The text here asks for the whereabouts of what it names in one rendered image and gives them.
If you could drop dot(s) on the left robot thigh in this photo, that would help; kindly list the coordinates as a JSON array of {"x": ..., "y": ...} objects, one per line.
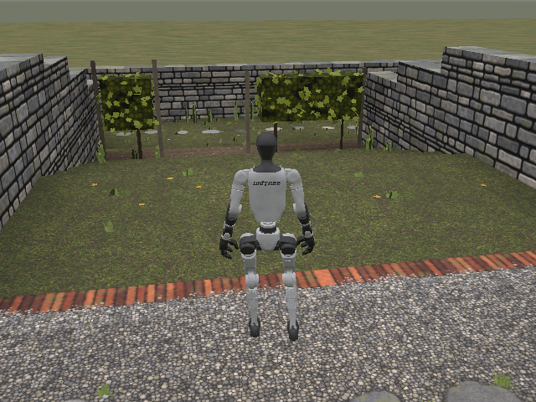
[{"x": 248, "y": 254}]

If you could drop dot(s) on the right robot upper arm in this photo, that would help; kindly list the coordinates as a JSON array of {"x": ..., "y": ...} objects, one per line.
[{"x": 293, "y": 176}]

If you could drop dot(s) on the right robot hand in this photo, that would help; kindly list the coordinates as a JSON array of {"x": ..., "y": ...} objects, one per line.
[{"x": 308, "y": 241}]

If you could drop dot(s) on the left robot upper arm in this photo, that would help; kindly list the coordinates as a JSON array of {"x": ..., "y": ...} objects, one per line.
[{"x": 237, "y": 191}]

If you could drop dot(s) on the left robot hand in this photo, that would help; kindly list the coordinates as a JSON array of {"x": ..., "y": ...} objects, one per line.
[{"x": 223, "y": 246}]

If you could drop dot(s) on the left robot forearm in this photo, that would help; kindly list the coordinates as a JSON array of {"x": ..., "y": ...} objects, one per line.
[{"x": 229, "y": 225}]

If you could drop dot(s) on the right robot forearm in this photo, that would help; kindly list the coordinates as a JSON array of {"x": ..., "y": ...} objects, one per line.
[{"x": 305, "y": 223}]

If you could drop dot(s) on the left robot shin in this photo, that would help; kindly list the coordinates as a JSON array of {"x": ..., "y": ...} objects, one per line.
[{"x": 252, "y": 301}]

